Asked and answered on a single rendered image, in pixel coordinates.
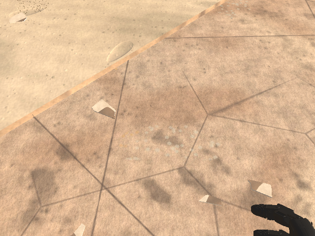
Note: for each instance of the right robot hand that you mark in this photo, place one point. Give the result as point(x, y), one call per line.
point(285, 216)

